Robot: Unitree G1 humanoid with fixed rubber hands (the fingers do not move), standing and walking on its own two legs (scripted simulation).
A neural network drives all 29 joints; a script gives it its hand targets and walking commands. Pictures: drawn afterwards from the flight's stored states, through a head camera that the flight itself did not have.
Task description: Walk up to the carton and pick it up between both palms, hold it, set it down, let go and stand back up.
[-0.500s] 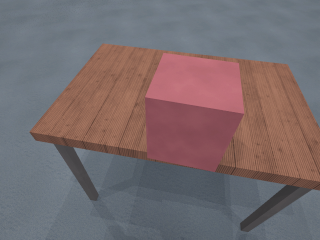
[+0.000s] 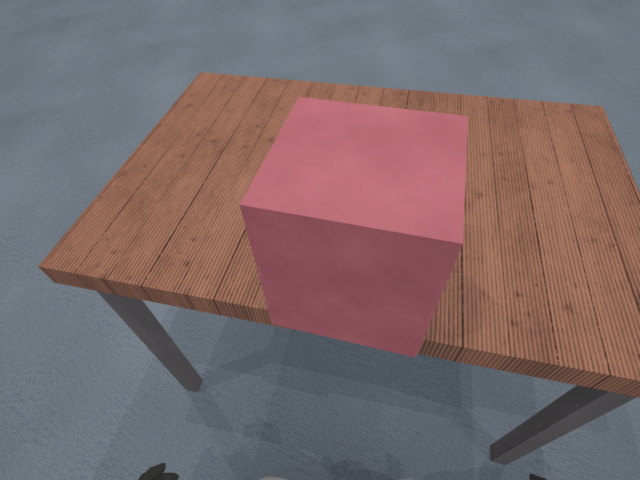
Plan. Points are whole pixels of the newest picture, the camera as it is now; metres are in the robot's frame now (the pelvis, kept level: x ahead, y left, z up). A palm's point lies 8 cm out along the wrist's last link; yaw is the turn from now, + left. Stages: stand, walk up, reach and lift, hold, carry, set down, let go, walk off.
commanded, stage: walk up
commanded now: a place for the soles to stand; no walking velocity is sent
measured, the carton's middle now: (359, 231) +0.41 -0.03 +0.08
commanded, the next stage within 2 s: none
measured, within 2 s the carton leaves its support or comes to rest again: neither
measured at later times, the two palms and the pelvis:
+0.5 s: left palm out of the picture +0.07 +0.28 -0.09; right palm out of the picture +0.09 -0.24 -0.09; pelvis -0.01 +0.02 +0.02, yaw -7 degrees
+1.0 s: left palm out of the picture +0.13 +0.27 -0.08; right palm out of the picture -0.01 -0.24 -0.11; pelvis -0.02 +0.03 +0.01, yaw -15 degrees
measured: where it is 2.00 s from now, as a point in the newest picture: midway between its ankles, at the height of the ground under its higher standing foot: outside the picture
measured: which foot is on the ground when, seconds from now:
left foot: down 0.00-1.00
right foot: down 0.00-1.00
